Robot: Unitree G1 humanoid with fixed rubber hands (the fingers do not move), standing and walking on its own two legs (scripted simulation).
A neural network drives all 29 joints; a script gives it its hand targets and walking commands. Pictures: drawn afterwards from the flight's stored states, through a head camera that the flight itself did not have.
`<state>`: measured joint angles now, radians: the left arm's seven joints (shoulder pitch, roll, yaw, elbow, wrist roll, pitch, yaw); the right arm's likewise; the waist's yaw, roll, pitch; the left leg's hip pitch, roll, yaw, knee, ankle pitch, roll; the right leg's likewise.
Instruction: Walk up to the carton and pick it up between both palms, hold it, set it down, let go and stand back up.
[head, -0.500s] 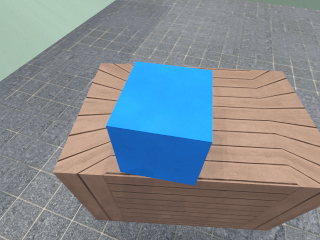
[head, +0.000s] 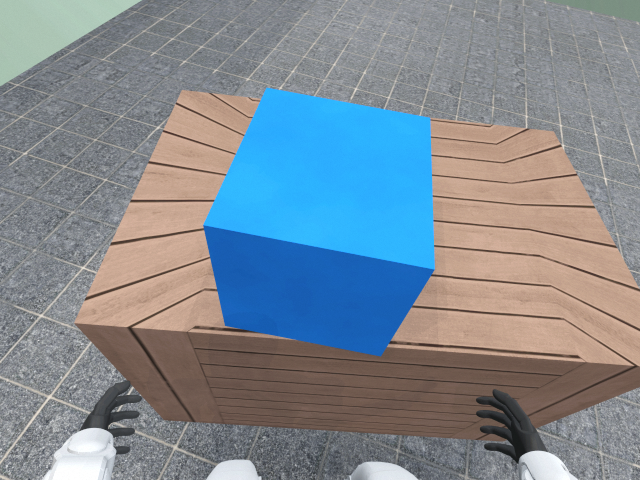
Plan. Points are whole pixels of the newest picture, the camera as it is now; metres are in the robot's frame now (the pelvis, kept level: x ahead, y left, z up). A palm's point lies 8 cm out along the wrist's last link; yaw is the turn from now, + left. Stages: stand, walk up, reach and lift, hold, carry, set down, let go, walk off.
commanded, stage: reach and lift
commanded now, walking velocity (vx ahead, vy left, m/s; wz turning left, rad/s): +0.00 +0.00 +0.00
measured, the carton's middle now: (324, 224) +0.46 -0.01 +0.01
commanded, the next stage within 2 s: none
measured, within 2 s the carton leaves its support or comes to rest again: neither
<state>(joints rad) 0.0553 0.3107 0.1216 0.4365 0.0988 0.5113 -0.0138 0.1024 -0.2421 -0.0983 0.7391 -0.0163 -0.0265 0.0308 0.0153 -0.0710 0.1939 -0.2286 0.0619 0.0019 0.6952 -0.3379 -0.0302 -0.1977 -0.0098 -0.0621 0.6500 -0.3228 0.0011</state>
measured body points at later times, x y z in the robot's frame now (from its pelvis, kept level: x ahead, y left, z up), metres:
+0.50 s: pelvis +0.02 +0.03 +0.02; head +0.03 +0.04 +0.47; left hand +0.21 +0.28 -0.06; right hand +0.17 -0.23 -0.06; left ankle +0.03 +0.13 -0.72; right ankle +0.03 -0.12 -0.72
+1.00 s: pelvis +0.04 +0.02 +0.02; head +0.03 +0.04 +0.47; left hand +0.21 +0.29 -0.04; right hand +0.20 -0.20 -0.04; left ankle +0.03 +0.13 -0.72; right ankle +0.03 -0.12 -0.72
